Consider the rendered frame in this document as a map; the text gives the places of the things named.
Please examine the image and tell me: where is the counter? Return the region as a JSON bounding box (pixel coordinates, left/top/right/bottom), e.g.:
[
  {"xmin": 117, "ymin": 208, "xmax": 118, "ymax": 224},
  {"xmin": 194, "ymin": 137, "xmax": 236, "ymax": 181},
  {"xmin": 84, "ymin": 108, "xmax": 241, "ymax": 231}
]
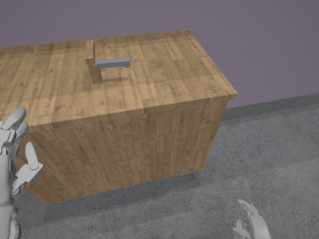
[{"xmin": 0, "ymin": 30, "xmax": 237, "ymax": 205}]

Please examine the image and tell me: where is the robot left hand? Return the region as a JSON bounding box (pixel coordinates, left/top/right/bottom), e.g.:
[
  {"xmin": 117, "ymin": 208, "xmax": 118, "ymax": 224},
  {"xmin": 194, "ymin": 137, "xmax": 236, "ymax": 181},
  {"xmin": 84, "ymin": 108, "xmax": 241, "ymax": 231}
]
[{"xmin": 0, "ymin": 107, "xmax": 44, "ymax": 205}]

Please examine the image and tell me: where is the left robot forearm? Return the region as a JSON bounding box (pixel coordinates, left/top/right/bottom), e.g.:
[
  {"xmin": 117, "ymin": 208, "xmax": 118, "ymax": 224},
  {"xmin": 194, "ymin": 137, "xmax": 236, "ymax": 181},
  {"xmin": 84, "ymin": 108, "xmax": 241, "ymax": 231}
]
[{"xmin": 0, "ymin": 204, "xmax": 22, "ymax": 239}]

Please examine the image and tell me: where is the tap lever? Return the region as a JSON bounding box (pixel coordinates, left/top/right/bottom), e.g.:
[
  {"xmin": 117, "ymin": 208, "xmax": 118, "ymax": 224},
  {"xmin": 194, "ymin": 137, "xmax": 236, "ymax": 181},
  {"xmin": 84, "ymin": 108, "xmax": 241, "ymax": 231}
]
[{"xmin": 95, "ymin": 57, "xmax": 131, "ymax": 69}]

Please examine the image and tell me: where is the robot right hand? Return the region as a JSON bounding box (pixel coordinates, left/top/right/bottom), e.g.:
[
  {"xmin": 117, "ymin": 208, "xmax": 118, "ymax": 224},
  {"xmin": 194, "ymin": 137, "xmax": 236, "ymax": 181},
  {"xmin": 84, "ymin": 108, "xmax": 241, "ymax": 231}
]
[{"xmin": 232, "ymin": 198, "xmax": 271, "ymax": 239}]

